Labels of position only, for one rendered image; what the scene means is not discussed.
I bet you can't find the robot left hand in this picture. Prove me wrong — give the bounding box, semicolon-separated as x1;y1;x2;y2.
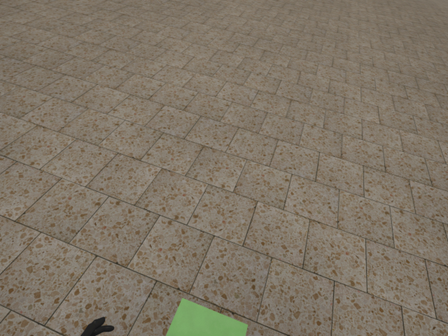
81;317;114;336

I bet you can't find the carton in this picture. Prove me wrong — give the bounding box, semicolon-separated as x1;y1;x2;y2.
166;298;248;336

